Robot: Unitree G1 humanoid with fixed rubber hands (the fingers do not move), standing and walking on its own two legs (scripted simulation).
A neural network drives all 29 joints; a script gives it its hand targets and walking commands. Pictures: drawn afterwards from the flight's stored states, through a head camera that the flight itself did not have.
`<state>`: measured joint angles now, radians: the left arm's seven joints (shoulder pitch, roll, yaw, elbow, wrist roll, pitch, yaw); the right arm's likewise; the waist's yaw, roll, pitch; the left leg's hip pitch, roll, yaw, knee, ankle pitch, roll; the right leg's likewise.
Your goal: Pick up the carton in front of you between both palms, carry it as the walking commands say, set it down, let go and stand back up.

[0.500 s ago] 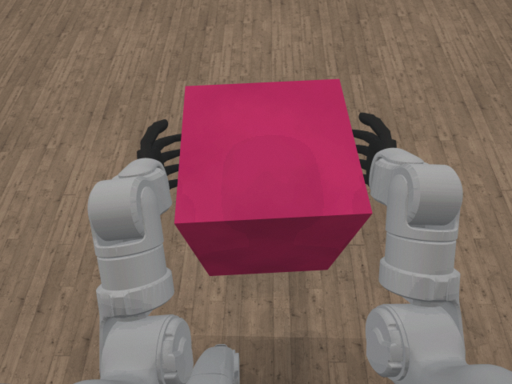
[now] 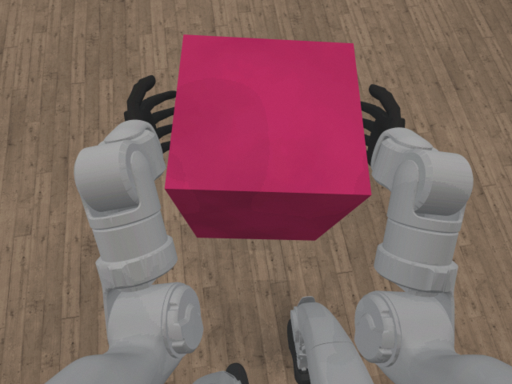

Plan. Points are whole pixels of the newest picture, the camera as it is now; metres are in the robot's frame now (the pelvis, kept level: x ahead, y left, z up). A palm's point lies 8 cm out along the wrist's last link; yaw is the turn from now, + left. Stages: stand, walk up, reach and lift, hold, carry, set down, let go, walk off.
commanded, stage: carry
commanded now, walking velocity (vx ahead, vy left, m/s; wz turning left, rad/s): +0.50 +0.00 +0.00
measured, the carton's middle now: (261, 157) +0.42 -0.03 +0.04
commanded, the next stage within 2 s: none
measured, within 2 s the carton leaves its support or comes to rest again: neither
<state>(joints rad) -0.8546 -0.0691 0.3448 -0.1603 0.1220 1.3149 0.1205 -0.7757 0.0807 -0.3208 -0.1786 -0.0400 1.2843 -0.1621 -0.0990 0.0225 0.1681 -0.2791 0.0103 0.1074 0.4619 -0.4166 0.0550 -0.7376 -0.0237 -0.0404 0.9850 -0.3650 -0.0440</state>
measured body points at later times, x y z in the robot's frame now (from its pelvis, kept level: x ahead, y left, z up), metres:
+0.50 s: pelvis +0.33 +0.00 +0.02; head +0.39 +0.00 +0.47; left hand +0.73 +0.18 +0.19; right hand +0.74 -0.13 +0.19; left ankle +0.44 +0.07 -0.69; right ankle +0.21 -0.10 -0.69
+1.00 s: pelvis +0.48 +0.00 +0.05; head +0.52 -0.01 +0.50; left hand +0.87 +0.16 +0.21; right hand +0.88 -0.15 +0.20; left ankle +0.44 +0.08 -0.68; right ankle +0.50 -0.09 -0.68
